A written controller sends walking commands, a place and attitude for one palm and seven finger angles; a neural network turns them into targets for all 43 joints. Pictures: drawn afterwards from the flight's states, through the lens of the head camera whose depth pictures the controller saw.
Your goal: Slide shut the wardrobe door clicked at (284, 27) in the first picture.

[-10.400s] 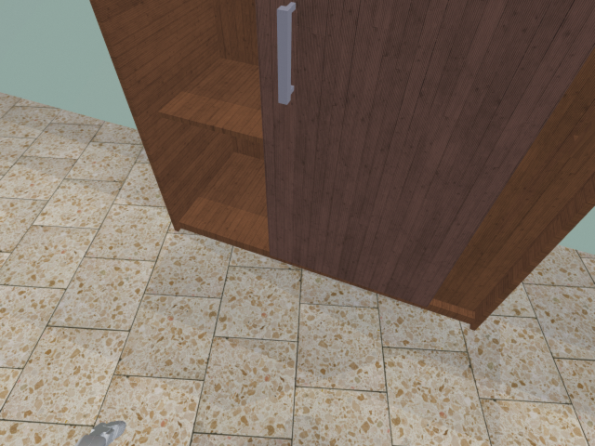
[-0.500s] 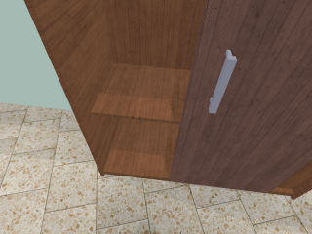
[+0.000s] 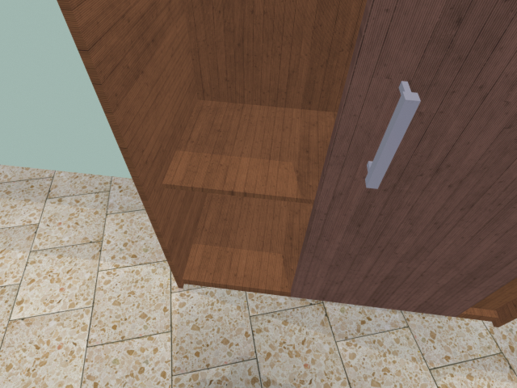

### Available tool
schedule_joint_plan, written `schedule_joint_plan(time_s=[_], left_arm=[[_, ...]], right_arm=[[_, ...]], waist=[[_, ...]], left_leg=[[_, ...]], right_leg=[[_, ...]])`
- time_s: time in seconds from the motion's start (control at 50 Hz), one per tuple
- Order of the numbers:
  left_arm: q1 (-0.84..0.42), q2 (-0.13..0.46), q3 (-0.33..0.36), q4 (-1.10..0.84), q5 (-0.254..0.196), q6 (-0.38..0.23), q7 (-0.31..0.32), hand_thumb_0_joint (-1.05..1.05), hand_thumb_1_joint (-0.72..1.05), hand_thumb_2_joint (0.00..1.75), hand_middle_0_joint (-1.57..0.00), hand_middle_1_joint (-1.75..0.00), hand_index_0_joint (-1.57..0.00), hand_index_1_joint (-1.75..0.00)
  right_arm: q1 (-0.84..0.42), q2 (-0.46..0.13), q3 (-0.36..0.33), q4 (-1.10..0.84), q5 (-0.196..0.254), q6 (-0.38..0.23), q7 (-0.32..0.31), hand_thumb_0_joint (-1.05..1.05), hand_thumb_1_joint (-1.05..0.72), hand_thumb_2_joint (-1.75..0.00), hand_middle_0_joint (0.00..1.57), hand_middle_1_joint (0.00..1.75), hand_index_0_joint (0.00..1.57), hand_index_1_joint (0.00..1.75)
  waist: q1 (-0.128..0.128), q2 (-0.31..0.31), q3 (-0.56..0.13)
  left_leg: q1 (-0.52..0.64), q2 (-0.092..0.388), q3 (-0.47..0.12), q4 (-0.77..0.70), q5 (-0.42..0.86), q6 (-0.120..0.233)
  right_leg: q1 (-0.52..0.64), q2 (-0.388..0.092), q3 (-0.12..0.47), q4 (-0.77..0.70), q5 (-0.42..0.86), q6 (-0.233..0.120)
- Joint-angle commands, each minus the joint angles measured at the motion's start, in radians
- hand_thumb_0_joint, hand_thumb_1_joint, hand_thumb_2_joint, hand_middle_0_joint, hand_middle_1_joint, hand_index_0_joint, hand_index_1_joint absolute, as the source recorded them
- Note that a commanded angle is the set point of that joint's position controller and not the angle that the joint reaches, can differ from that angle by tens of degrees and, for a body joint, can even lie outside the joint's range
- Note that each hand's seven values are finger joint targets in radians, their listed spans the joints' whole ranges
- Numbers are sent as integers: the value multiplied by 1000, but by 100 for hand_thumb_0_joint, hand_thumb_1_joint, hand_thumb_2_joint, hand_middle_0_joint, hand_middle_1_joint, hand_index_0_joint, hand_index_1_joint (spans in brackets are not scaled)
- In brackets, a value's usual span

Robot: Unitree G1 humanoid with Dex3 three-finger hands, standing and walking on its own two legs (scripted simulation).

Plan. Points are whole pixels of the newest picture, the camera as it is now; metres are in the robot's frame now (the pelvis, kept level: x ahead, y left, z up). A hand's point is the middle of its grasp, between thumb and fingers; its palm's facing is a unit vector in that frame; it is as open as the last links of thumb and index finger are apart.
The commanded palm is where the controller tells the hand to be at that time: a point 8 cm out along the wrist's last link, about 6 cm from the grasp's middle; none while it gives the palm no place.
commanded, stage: come to a stop and stand still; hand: right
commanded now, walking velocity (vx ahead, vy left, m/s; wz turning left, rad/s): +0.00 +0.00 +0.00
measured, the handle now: (386, 138) +0.51 -0.20 +0.12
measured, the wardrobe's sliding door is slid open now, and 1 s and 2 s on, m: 0.44 0.44 0.44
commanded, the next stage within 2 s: look again from close up in 0.66 s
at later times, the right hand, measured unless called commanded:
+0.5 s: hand out of the picture +0.01 -0.14 -0.17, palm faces +0.06 +0.98 -0.20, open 7.4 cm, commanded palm none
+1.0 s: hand out of the picture +0.00 -0.13 -0.18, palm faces +0.09 +0.98 -0.19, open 7.4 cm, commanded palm none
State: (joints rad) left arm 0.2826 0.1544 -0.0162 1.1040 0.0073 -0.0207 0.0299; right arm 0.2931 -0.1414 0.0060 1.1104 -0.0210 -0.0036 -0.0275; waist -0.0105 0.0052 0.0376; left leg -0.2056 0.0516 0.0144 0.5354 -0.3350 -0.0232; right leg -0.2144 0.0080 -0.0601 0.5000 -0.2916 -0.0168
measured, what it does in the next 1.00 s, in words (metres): stands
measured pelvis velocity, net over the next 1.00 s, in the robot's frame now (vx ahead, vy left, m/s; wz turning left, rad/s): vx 0.02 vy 0.04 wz -0.04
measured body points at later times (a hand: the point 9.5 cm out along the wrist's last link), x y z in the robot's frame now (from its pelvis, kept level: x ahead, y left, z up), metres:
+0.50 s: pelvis +0.02 +0.03 +0.00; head +0.04 +0.04 +0.45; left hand +0.03 +0.25 -0.16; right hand +0.01 -0.19 -0.16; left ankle -0.03 +0.13 -0.74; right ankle -0.02 -0.11 -0.73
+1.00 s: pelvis +0.02 +0.04 +0.00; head +0.04 +0.04 +0.45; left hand +0.03 +0.26 -0.16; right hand +0.00 -0.18 -0.16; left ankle -0.03 +0.13 -0.74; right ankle -0.02 -0.11 -0.73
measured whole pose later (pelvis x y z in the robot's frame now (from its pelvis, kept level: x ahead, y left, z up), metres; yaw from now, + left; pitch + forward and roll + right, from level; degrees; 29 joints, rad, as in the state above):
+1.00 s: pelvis +0.02 +0.04 +0.00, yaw -2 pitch +0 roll -1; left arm 0.27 0.15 -0.02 1.13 0.01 -0.02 0.04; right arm 0.29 -0.15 -0.01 1.12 -0.02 -0.01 -0.03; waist -0.02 0.02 0.03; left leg -0.14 0.00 0.08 0.49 -0.35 0.03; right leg -0.17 -0.04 0.00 0.47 -0.30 0.04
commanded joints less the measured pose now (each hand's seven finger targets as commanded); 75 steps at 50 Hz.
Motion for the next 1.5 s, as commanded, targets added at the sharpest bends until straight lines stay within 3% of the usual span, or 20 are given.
schedule_joint_plan(time_s=[0.0,0.32,0.58,0.62,0.68,0.76,0.88,1.0,1.48], left_arm=[[52,88,21,-24,3,-16,4,0,90,90,-20,-30,-20,-30],[48,73,20,-5,5,-11,8,0,90,90,-20,-30,-20,-30],[47,78,19,1,4,-11,13,0,90,90,-20,-30,-20,-30],[45,77,18,2,5,-11,13,0,90,90,-20,-30,-20,-30],[43,73,17,4,4,-7,14,0,90,90,-20,-30,-20,-30],[46,76,16,5,5,-7,13,0,90,90,-20,-30,-20,-30],[47,72,15,6,4,-8,13,0,90,90,-20,-30,-20,-30],[51,73,14,5,4,-10,15,0,90,90,-20,-30,-20,-30],[73,61,14,17,3,-11,16,0,90,90,-20,-30,-20,-30]], right_arm=[[64,-110,-19,-27,4,-18,-8,0,-90,-90,20,30,20,30],[57,-110,-25,-20,5,-22,-9,0,-90,-90,20,30,20,30],[61,-120,-32,-21,6,-24,-10,0,-90,-90,20,30,20,30],[61,-120,-32,-20,7,-23,-10,0,-90,-90,20,30,20,30],[61,-117,-32,-18,6,-22,-9,0,-90,-90,20,30,20,30],[57,-116,-32,-17,8,-20,-7,0,-90,-90,20,30,20,30],[67,-117,-33,-15,7,-23,-6,0,-90,-90,20,30,20,30],[76,-113,-34,-12,9,-24,-7,0,-90,-90,20,30,20,30],[89,-98,-32,1,8,-21,-6,0,-90,-90,20,30,20,30]], waist=[[5,15,-4],[4,20,9],[0,28,-23],[0,2,-18],[-1,31,9],[1,2,14],[-4,27,5],[-4,12,-6],[-5,8,23]], left_leg=[[-9,55,-58,-81,244,53],[10,58,-54,-103,294,63],[69,58,-33,-99,427,63],[61,61,-34,-100,418,64],[54,56,-31,-117,385,63],[44,56,-31,-126,337,65],[67,56,-28,-134,365,63],[78,61,-27,-128,399,63],[72,55,-11,-150,314,60]], right_leg=[[8,-91,85,-67,223,-31],[13,-91,78,-61,238,-14],[34,-96,72,-46,321,-7],[37,-96,72,-49,325,-6],[24,-97,73,-55,284,-6],[27,-96,79,-68,271,-5],[24,-95,79,-65,276,-5],[26,-93,79,-64,297,-4],[16,-94,98,-87,286,-12]])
